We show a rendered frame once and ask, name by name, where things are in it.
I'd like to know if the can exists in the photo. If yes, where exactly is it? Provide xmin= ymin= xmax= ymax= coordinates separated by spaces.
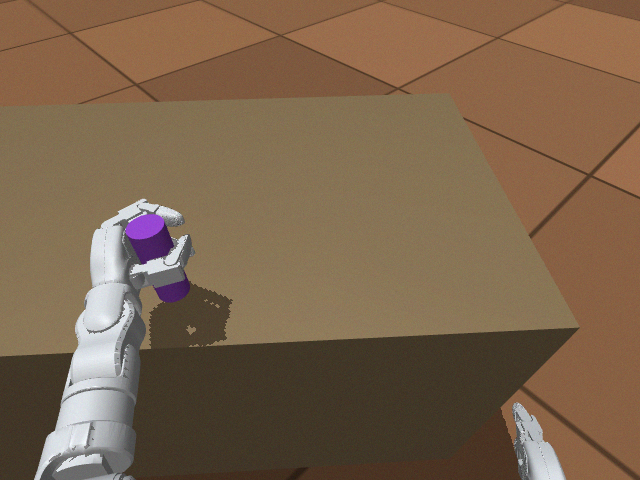
xmin=126 ymin=214 xmax=190 ymax=303

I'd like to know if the right robot hand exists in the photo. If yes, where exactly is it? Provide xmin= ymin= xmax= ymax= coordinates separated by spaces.
xmin=512 ymin=402 xmax=566 ymax=480

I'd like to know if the left robot arm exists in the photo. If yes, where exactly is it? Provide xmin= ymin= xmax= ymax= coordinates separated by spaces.
xmin=34 ymin=283 xmax=146 ymax=480

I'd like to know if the left robot hand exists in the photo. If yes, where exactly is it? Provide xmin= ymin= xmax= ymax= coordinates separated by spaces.
xmin=90 ymin=199 xmax=195 ymax=296

